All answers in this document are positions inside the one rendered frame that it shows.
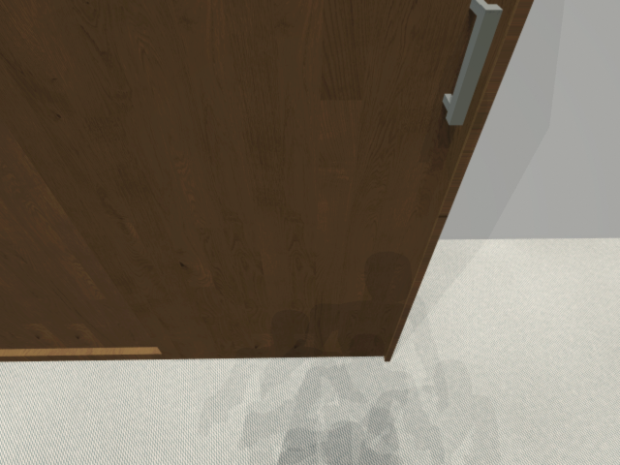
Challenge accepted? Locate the wardrobe door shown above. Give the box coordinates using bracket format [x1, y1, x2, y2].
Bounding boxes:
[0, 117, 157, 349]
[0, 0, 516, 359]

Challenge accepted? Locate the handle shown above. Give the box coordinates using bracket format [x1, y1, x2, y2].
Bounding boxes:
[443, 0, 503, 125]

